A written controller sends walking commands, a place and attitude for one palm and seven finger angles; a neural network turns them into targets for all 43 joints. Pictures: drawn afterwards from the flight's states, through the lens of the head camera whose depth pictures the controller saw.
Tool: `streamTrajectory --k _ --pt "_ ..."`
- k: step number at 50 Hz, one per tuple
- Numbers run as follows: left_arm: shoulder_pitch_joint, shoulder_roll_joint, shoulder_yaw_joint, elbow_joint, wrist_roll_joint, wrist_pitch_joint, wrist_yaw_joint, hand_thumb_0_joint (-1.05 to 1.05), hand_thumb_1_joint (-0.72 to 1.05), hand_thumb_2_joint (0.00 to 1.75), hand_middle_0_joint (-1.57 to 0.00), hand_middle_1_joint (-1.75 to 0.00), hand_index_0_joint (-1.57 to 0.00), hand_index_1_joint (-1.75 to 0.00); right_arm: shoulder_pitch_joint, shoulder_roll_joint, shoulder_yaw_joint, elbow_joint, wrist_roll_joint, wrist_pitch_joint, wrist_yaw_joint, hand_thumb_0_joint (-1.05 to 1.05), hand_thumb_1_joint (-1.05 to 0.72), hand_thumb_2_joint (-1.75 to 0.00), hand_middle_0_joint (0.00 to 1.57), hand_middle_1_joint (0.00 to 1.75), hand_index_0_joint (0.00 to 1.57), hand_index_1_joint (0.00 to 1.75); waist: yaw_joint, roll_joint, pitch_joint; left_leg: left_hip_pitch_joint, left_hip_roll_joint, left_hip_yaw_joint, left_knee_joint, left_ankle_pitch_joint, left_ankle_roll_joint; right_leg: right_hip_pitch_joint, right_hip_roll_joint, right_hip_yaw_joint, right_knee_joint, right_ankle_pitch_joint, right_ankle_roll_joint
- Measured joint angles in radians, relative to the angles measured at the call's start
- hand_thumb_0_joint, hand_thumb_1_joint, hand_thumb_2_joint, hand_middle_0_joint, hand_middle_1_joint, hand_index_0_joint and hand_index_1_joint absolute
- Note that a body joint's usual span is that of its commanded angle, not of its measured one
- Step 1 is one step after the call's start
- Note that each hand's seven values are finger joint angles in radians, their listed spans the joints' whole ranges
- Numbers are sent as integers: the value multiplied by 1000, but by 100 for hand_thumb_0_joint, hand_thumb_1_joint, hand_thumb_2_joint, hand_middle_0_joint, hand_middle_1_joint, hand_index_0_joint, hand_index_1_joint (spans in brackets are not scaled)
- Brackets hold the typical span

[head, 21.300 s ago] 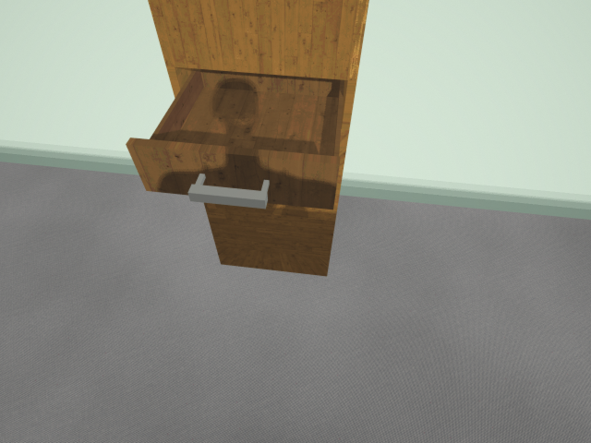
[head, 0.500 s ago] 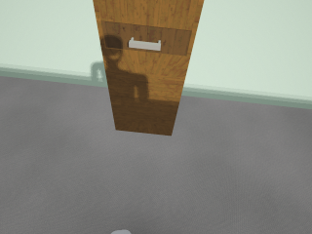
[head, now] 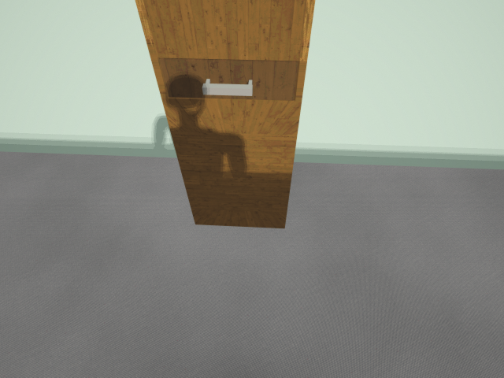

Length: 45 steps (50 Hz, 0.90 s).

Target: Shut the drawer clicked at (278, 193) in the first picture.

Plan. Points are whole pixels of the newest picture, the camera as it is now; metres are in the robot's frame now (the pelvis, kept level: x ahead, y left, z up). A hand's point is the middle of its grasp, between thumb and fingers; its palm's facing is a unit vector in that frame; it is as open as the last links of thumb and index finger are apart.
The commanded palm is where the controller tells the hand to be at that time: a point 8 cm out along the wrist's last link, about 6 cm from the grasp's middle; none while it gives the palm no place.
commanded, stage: let the arm hang, fingers relaxed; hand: left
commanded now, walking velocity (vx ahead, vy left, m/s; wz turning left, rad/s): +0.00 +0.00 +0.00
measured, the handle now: (228, 86) +0.85 +0.12 +0.00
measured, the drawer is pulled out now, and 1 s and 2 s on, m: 0.00 0.00 0.00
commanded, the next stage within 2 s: look to check the result in 0.24 s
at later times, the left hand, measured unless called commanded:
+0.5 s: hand out of the picture +0.09 +0.22 -0.16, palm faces -0.02 -0.95 -0.32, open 7.4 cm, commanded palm none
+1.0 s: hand out of the picture +0.10 +0.22 -0.15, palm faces -0.04 -0.95 -0.32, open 7.4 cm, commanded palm none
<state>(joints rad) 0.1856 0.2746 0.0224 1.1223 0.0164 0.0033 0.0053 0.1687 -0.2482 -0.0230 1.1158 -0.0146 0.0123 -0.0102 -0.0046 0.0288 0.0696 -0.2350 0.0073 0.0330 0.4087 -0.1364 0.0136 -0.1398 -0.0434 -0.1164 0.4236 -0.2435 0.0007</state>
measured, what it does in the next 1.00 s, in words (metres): stands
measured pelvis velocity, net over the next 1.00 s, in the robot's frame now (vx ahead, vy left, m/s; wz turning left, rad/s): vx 0.03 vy -0.02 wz -0.02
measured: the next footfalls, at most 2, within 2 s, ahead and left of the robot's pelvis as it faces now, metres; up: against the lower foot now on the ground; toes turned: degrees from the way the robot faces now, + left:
none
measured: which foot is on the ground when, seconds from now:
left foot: down 0.00-1.00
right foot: down 0.00-1.00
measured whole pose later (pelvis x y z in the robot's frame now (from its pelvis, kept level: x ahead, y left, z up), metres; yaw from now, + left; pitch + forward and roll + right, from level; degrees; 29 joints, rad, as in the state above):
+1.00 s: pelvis +0.03 -0.02 +0.01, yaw -1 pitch -2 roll +0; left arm 0.12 0.30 0.02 1.14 0.01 -0.01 0.01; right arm 0.11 -0.31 -0.01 1.14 -0.01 0.00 -0.02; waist -0.01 0.02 0.07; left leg -0.15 0.04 0.05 0.33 -0.14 -0.02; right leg -0.05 -0.01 -0.10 0.31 -0.23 -0.02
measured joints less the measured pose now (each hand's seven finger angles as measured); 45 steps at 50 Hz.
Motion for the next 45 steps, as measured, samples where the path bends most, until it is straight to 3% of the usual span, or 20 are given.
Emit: streamTrajectory --k 13,45 --pt "-79 -5 -3 -11 -2 -11 0 1 91 90 -21 -30 -21 -30 -41 -32 1 13 -1 -9 -4 1 -90 -90 20 30 20 30 -14 -12 6 31 13 -1 -30 -2 -13 37 16 -1 -48 8 -8" --pt "-63 23 -2 18 -3 -8 -1 1 91 90 -21 -30 -21 -30 -65 -57 10 18 2 -9 -5 1 -90 -90 20 30 20 30 -4 -7 7 76 27 11 -77 -5 -29 80 33 12 -106 14 -18"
